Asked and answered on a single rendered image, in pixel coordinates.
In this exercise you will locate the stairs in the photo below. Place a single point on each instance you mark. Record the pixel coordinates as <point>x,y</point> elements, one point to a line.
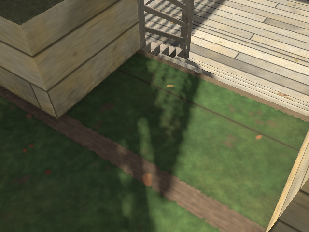
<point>241,83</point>

